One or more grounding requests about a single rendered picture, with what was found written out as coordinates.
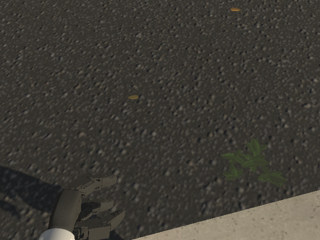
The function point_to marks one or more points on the robot left forearm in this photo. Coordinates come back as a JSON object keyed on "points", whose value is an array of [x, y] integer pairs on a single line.
{"points": [[57, 234]]}

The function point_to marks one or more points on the robot left hand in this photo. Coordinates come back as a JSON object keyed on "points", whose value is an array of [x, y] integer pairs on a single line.
{"points": [[71, 213]]}

